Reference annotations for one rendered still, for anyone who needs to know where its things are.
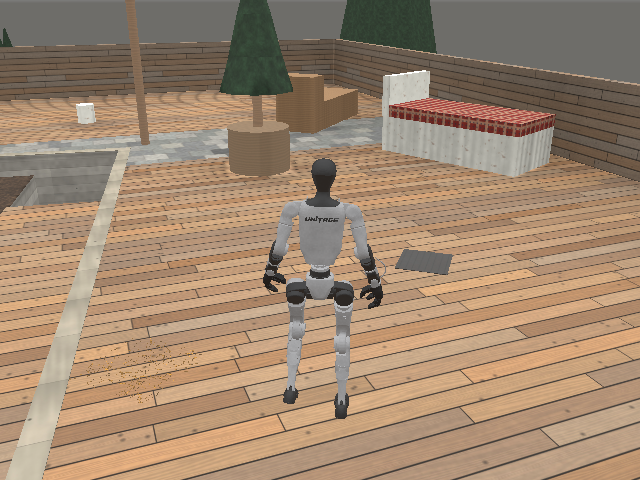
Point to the robot right upper arm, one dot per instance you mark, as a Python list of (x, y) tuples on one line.
[(353, 213)]

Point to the robot left forearm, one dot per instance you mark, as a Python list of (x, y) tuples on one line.
[(273, 262)]

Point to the robot right hand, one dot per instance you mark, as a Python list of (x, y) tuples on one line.
[(376, 292)]

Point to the robot left thigh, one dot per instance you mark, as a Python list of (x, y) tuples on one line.
[(296, 298)]

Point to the robot right forearm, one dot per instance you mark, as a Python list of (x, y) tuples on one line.
[(370, 269)]

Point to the robot left upper arm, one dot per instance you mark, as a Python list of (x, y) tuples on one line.
[(290, 210)]

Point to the robot left foot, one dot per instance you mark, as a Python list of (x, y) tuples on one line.
[(290, 396)]

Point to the robot left hand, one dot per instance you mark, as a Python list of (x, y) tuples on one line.
[(277, 277)]

